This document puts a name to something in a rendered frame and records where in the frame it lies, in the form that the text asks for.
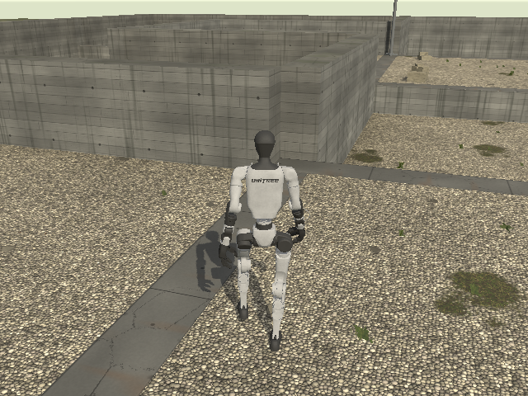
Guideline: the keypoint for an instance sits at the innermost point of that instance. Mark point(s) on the robot right shin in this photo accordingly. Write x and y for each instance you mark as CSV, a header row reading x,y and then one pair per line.
x,y
277,312

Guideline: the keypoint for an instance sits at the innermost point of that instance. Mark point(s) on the robot right upper arm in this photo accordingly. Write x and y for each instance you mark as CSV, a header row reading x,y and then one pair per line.
x,y
293,187

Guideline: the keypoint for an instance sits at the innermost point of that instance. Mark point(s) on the robot left upper arm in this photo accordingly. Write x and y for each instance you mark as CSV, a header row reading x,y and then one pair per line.
x,y
239,173

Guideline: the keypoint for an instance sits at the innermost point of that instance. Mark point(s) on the robot head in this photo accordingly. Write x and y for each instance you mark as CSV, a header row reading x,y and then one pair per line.
x,y
264,143

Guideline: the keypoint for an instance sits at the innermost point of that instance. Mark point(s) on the left robot hand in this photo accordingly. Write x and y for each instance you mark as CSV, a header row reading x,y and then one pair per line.
x,y
222,255

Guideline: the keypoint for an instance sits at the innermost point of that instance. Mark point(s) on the robot right forearm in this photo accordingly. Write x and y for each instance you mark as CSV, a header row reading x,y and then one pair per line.
x,y
299,216

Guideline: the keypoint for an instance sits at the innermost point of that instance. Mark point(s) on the right robot hand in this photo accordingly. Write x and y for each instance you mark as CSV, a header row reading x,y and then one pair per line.
x,y
293,231

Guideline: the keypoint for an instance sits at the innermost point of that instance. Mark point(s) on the robot left forearm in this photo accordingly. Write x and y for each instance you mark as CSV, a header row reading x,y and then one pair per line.
x,y
228,228

